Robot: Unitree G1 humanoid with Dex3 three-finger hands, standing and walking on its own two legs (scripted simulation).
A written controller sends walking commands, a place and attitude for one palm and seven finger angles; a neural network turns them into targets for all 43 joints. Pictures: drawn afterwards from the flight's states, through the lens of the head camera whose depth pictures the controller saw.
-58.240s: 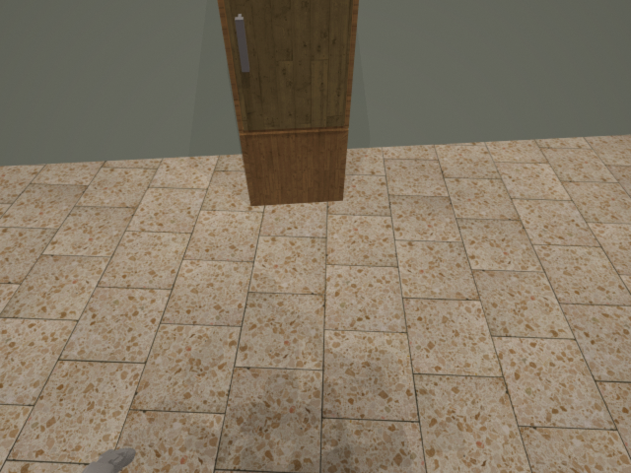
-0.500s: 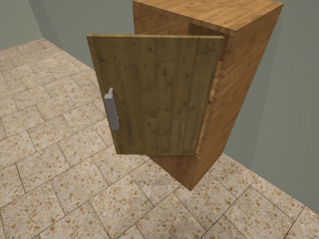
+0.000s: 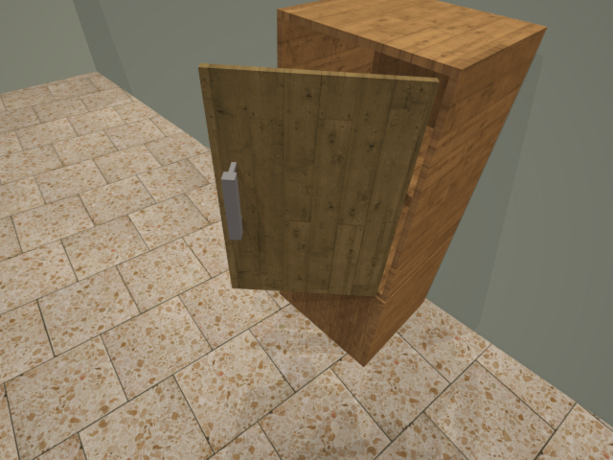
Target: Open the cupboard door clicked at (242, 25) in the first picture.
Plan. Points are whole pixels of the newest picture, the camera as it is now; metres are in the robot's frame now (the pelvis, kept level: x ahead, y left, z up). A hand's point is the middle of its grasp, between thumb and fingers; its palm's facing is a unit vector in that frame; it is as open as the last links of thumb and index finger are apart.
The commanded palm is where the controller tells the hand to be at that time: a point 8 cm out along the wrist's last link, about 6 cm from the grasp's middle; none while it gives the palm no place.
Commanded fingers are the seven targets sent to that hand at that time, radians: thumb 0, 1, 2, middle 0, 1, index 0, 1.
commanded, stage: shuffle to correct the standing spot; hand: left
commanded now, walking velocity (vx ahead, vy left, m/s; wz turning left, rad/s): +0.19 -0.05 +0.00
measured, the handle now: (234, 201) +0.60 +0.18 -0.02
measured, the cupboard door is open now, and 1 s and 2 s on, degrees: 42 42 42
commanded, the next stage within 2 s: come to a stop and stand still in 0.24 s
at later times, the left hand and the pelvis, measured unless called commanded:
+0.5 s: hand out of the picture +0.02 +0.16 -0.19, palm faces +0.06 -0.99 -0.10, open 7.4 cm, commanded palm none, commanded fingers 0.00 0.90 0.90 -0.20 -0.30 -0.20 -0.30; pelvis +0.05 +0.03 -0.01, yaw -1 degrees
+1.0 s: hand out of the picture +0.09 +0.18 -0.17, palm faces -0.02 -0.97 -0.23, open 7.4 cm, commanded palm none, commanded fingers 0.00 0.90 0.90 -0.20 -0.30 -0.20 -0.30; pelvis +0.03 +0.00 -0.01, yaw -2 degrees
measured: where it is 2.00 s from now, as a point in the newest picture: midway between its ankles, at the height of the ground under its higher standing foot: outside the picture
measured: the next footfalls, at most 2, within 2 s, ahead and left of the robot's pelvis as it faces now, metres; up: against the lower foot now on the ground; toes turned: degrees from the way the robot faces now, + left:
left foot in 0.50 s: +0.12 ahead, +0.11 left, +0.00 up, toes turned +5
right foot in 0.94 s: +0.05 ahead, -0.11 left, +0.00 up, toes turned -5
